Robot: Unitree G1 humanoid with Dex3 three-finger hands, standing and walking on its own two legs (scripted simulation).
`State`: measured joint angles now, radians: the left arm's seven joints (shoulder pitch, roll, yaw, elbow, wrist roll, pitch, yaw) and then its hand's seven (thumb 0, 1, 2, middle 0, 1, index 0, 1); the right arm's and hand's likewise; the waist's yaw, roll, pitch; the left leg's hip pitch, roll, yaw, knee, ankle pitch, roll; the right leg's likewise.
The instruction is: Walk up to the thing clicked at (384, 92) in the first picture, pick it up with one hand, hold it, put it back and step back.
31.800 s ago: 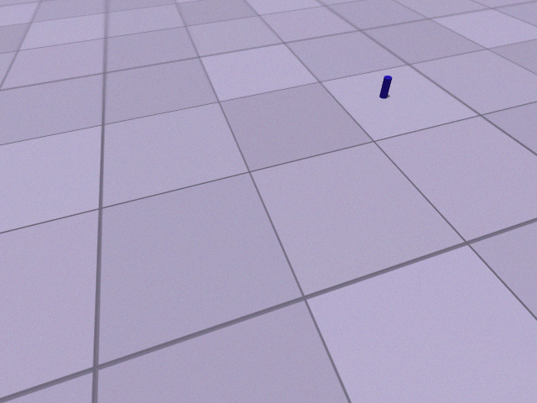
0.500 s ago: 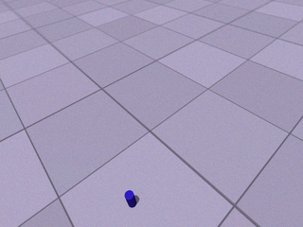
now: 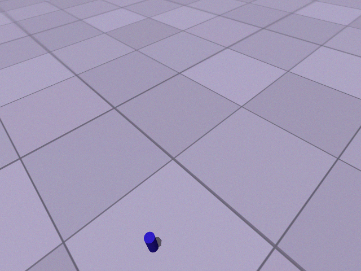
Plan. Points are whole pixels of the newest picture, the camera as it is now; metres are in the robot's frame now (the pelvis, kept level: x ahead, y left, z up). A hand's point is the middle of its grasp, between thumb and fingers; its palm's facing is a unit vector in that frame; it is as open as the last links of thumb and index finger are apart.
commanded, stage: stand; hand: left
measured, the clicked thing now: (151, 242) +0.41 +0.21 -0.71
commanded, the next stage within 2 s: step back in 0.68 s
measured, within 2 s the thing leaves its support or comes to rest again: neither
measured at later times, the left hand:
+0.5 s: hand out of the picture +0.07 +0.25 -0.16, palm faces -0.01 -0.94 -0.34, open 7.4 cm
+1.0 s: hand out of the picture +0.09 +0.31 -0.18, palm faces +0.00 -0.93 -0.37, open 7.4 cm
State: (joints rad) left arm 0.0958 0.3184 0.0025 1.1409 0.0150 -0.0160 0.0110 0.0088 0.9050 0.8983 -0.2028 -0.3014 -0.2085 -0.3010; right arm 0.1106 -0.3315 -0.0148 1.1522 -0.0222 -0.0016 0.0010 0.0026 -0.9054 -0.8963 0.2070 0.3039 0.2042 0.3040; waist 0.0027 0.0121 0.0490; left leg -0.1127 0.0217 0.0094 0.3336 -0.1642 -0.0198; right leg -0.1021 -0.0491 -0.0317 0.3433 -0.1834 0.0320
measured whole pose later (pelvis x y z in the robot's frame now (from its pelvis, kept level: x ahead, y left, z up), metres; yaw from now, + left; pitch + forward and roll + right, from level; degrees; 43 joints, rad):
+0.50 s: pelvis +0.01 +0.00 +0.00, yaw +0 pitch -3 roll +0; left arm 0.12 0.33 0.00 1.15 0.01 -0.01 0.01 0.01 0.91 0.90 -0.20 -0.30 -0.21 -0.30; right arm 0.10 -0.34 -0.02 1.16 -0.02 0.00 0.00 0.00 -0.91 -0.90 0.21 0.30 0.20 0.30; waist 0.01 0.01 0.05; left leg -0.10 0.02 0.01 0.31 -0.17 -0.02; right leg -0.09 -0.05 -0.03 0.33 -0.19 0.03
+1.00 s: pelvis -0.04 +0.04 -0.03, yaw +1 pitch -1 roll -1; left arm 0.02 0.39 0.07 0.96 0.01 0.06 0.01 0.01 0.90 0.90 -0.20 -0.30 -0.21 -0.30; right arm 0.12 -0.41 -0.07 1.00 -0.01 0.04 0.02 0.00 -0.91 -0.90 0.21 0.30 0.20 0.30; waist -0.02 -0.02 0.17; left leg -0.30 -0.04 0.00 0.69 -0.37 0.05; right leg -0.36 -0.07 0.02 0.69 -0.33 0.02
